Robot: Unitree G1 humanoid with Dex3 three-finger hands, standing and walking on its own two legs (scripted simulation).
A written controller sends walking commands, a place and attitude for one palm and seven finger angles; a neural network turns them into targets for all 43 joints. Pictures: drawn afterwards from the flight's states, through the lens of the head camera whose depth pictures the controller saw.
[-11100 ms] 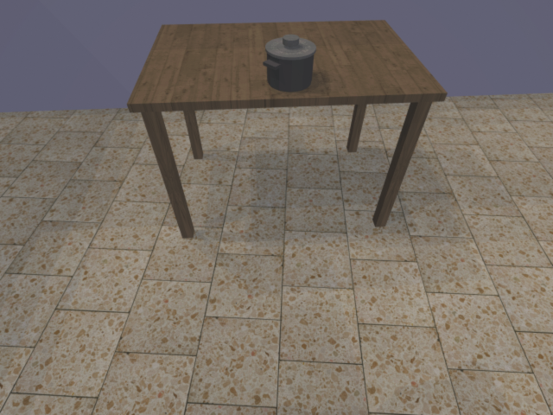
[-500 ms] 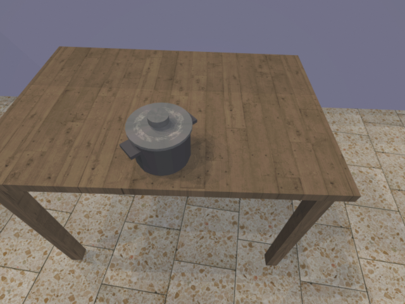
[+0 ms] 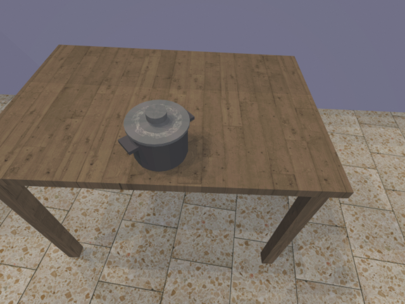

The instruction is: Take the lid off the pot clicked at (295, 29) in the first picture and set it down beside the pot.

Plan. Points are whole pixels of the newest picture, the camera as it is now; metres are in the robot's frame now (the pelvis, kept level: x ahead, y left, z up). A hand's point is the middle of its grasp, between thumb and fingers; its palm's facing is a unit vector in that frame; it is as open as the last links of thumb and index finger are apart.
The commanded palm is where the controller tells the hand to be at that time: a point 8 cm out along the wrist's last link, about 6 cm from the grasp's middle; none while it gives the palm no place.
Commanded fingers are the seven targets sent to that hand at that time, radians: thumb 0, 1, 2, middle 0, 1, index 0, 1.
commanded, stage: look again from close up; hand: left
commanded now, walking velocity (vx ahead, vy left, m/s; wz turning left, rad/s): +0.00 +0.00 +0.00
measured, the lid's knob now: (156, 114) +0.51 +0.15 +0.08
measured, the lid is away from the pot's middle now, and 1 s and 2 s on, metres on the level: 0.00 0.00 0.00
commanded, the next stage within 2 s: lift the closed hand beside the body in 0.24 s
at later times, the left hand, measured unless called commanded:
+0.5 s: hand out of the picture +0.09 +0.20 -0.11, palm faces +0.13 -0.94 -0.32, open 6.8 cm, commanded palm +0.08 +0.23 -0.05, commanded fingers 0.00 0.90 0.90 -0.60 -0.73 -0.60 -0.73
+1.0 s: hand out of the picture +0.11 +0.22 -0.03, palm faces +0.34 -0.88 -0.34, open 3.0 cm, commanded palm +0.07 +0.26 +0.01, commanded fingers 0.00 0.90 0.90 -1.30 -1.50 -1.30 -1.50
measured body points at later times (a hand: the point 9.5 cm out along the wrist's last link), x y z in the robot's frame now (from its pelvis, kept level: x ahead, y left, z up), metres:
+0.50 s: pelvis -0.01 +0.01 +0.00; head -0.01 +0.00 +0.45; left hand +0.08 +0.25 -0.09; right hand +0.05 -0.23 -0.14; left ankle -0.04 +0.12 -0.74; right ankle +0.02 -0.14 -0.74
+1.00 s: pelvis +0.00 -0.01 -0.01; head +0.01 -0.02 +0.44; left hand +0.09 +0.27 -0.01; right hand +0.23 -0.20 -0.07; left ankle -0.04 +0.12 -0.74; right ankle +0.02 -0.14 -0.74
